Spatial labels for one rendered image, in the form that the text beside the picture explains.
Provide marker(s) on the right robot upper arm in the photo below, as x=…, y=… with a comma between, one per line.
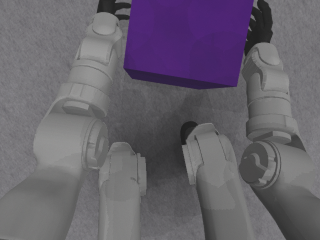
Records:
x=282, y=176

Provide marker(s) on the left robot hand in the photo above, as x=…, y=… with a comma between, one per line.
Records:
x=109, y=6

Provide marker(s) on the right robot foot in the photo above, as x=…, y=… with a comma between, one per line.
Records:
x=186, y=129

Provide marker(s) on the robot right forearm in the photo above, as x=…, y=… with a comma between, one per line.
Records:
x=268, y=98

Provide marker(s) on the right robot shin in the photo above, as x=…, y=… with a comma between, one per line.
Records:
x=224, y=141

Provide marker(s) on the right robot hand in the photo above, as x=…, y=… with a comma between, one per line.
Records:
x=261, y=27

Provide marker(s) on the left robot upper arm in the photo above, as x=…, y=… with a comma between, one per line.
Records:
x=41, y=207

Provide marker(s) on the robot left forearm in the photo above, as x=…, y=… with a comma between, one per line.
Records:
x=86, y=91

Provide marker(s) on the carton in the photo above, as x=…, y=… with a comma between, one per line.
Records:
x=197, y=44

